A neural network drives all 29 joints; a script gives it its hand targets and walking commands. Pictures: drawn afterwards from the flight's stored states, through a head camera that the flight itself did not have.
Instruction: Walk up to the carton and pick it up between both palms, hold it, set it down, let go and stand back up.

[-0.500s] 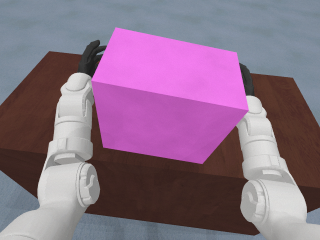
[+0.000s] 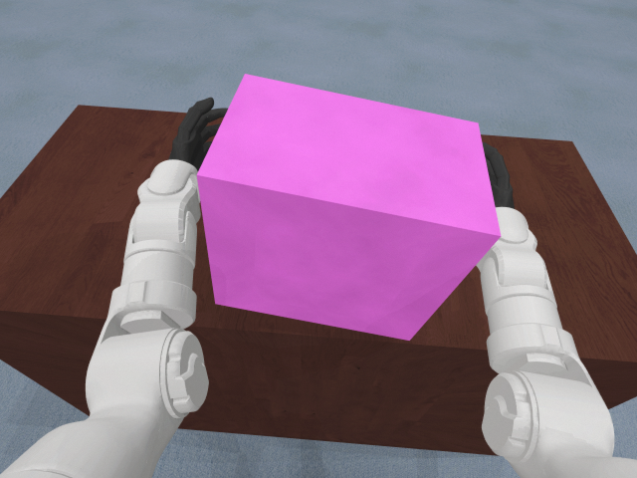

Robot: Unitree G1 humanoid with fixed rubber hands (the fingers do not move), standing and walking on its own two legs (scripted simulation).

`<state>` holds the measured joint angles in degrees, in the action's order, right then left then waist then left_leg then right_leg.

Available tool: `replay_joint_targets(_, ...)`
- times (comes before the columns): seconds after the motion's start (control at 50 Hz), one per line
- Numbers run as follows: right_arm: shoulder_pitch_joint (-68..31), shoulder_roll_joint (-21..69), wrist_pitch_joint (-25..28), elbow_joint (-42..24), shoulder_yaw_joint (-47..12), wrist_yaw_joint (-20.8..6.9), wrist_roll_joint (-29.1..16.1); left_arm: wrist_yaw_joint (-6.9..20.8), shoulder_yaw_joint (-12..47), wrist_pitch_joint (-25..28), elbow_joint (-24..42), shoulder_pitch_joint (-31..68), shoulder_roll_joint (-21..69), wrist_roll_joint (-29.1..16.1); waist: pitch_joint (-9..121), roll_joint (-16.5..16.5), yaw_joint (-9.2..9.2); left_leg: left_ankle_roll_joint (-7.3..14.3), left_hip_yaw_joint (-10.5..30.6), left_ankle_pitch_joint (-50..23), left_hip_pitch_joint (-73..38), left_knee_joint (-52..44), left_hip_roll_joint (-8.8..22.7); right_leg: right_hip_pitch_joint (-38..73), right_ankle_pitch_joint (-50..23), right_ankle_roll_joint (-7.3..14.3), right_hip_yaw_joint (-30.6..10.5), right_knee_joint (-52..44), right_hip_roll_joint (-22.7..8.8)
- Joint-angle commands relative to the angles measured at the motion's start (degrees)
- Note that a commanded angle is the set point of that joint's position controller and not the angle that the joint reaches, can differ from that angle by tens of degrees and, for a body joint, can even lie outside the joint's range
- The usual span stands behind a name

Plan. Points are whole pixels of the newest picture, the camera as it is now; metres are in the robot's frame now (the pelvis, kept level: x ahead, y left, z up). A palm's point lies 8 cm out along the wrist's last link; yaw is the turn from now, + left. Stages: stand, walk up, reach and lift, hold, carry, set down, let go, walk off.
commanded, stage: set down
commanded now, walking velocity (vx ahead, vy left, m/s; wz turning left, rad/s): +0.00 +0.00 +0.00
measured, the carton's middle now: (335, 221) +0.41 -0.02 +0.09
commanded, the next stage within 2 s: none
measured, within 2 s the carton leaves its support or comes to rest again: rests again in 0.78 s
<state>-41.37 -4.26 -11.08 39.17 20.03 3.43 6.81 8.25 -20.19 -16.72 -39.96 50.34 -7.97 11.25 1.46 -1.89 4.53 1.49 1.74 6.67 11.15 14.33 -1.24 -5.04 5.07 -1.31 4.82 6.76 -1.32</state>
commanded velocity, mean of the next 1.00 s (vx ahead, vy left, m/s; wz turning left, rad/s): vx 0.00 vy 0.00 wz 0.00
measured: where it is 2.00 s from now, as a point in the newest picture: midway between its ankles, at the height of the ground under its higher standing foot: outside the picture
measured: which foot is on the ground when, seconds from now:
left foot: down 0.00-1.00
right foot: down 0.00-1.00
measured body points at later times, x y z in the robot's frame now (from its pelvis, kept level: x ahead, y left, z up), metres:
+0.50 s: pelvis -0.01 -0.01 +0.00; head +0.02 +0.02 +0.45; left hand +0.45 +0.17 +0.14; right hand +0.40 -0.21 +0.11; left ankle +0.00 +0.10 -0.75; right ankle -0.03 -0.13 -0.75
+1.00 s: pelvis +0.00 -0.01 +0.00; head +0.04 +0.02 +0.45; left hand +0.45 +0.17 +0.09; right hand +0.41 -0.21 +0.10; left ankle +0.00 +0.10 -0.75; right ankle -0.02 -0.13 -0.75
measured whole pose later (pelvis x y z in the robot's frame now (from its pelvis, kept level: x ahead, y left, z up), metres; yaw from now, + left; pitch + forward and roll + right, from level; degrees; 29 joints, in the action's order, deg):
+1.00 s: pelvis +0.00 -0.01 +0.00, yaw -1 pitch +9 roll -1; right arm -41.7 -2.6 -4.7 46.1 19.1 5.9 5.5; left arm 5.2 -13.5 -4.2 -53.2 46.4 -13.3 2.7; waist 5.3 -2.7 3.0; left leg 0.7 1.0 6.4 17.1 15.0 -0.6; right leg -13.4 6.8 -0.6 4.1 11.7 -0.9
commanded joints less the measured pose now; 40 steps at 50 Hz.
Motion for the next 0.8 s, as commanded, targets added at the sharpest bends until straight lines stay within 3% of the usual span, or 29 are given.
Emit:
replay_joint_targets(0.0,-39.41,21.48,6.88,-14.34,-15.52,-4.15,-0.51,4.00,14.71,2.52,7.01,28.82,23.92,-1.96,33.13,2.36,-0.28,-1.25,-0.51,-20.65,-13.50,1.87,-0.01,12.49,-27.59,-0.50,2.65,5.48,2.54)
replay_joint_targets(0.06,-39.12,21.72,7.81,-13.78,-16.09,-3.71,0.06,3.68,17.11,4.02,8.56,29.80,22.77,-4.05,34.54,3.00,-0.25,-1.23,-0.34,-17.72,-12.20,0.81,0.07,12.23,-25.81,-0.49,1.68,6.13,1.98)
replay_joint_targets(0.26,-39.06,22.20,10.92,-9.82,-15.13,-2.89,1.09,2.76,18.18,9.85,2.86,31.42,21.90,-5.51,36.29,3.63,-0.04,-1.27,-0.30,-18.76,-11.43,1.67,0.57,8.99,-25.34,-0.76,1.37,6.11,1.93)
replay_joint_targets(0.28,-39.88,22.11,11.07,-10.24,-14.42,-2.75,1.30,2.94,19.00,9.94,0.96,31.67,22.09,-5.94,36.72,4.79,0.28,-1.56,-0.24,-18.43,-10.72,1.76,0.73,8.01,-23.99,-0.23,1.64,6.14,1.84)
replay_joint_targets(0.38,-41.48,22.89,9.35,-6.37,-11.79,-3.24,2.57,2.69,17.01,10.13,-3.13,32.42,20.99,-6.54,34.54,3.98,0.44,-1.39,0.04,-11.46,-10.38,0.79,1.18,3.81,-16.50,-0.49,1.90,5.48,1.44)
replay_joint_targets(0.44,-41.46,21.68,8.64,-6.03,-9.03,-3.74,3.76,2.54,15.98,9.89,-4.13,33.97,20.18,-5.36,34.26,5.80,0.44,-2.43,0.00,-13.36,-11.25,1.87,1.29,4.27,-15.83,0.27,2.30,5.00,1.72)
replay_joint_targets(0.48,-40.39,21.26,8.20,-5.52,-8.62,-4.15,4.49,2.47,14.37,9.78,-4.67,32.75,19.26,-4.53,33.12,4.80,0.24,-1.94,0.19,-14.35,-12.32,1.74,1.28,4.22,-15.42,-0.17,2.63,4.60,2.09)
replay_joint_targets(0.56,-38.83,20.63,7.06,-5.17,-9.41,-4.13,3.47,2.69,12.52,9.20,-4.63,30.54,18.79,-3.66,31.93,4.23,-0.22,-1.97,0.73,-17.86,-12.14,1.44,1.27,6.40,-21.01,0.04,1.86,4.70,1.99)
replay_joint_targets(0.64,-35.68,22.02,6.81,-7.65,-8.42,-3.85,5.61,3.73,10.87,9.43,-3.34,28.67,18.28,-2.68,32.28,1.61,-0.21,-0.66,0.34,-14.63,-8.79,0.08,0.75,8.67,-21.08,-0.75,1.63,5.61,1.33)
replay_joint_targets(0.68,-37.06,22.38,7.56,-9.81,-8.38,-3.78,5.64,3.33,11.63,9.67,-3.37,29.03,18.69,-2.65,34.69,3.77,-0.21,-0.91,-0.22,-16.68,-8.04,0.81,0.68,8.87,-23.12,-0.48,2.07,6.43,1.64)
replay_joint_targets(0.72,-36.60,20.93,8.40,-10.03,-8.13,-3.73,6.20,2.77,11.92,10.49,-2.42,28.98,17.49,-2.79,34.68,3.13,-0.40,-1.16,0.01,-17.09,-9.55,1.10,0.71,8.99,-24.74,-0.79,1.91,6.36,1.74)
replay_joint_targets(0.78,-33.87,20.85,8.93,-9.60,-9.57,-3.39,5.98,2.74,12.46,11.97,-1.27,27.88,16.42,-3.08,36.26,4.68,-0.26,-1.27,0.27,-20.89,-10.06,1.88,0.34,9.70,-28.68,-0.90,1.69,7.84,2.23)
